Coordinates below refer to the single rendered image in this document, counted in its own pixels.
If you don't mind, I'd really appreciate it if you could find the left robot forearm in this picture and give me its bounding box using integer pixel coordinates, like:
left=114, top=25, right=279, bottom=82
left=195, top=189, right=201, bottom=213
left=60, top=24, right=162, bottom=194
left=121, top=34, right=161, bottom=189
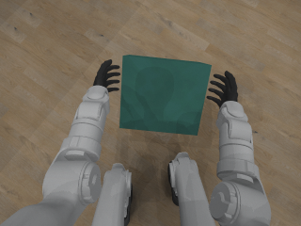
left=42, top=85, right=110, bottom=196

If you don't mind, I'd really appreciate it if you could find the right robot thigh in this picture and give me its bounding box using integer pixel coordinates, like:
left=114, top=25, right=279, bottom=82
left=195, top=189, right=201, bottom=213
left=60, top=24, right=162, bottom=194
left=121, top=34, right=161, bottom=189
left=168, top=157, right=216, bottom=226

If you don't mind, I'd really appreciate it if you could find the left robot hand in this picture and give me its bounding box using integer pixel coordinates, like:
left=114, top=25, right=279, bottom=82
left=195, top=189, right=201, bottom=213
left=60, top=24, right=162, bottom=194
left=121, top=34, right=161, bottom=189
left=93, top=59, right=120, bottom=92

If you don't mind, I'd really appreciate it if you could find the right robot hand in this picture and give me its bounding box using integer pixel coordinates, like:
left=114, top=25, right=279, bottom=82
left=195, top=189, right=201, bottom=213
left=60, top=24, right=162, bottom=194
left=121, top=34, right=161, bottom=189
left=206, top=71, right=238, bottom=108

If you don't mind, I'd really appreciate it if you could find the left robot upper arm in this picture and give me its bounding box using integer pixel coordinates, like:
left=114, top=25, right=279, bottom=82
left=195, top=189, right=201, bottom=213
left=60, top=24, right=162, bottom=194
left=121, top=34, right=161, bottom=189
left=0, top=160, right=102, bottom=226

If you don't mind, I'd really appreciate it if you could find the carton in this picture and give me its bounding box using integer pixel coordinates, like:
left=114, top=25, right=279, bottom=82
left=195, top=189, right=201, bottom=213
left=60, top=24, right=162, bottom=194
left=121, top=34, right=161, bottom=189
left=119, top=55, right=212, bottom=136

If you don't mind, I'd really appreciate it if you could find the right robot foot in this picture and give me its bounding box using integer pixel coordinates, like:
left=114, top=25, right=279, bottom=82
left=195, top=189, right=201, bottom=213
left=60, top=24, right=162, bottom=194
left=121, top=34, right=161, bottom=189
left=167, top=161, right=179, bottom=206

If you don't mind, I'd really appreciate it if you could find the right robot upper arm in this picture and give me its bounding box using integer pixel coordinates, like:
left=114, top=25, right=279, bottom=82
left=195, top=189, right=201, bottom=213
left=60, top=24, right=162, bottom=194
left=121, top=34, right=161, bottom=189
left=209, top=181, right=271, bottom=226

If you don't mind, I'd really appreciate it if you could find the right robot forearm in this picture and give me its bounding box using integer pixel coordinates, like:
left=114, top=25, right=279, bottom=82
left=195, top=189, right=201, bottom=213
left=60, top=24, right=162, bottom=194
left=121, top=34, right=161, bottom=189
left=215, top=101, right=272, bottom=216

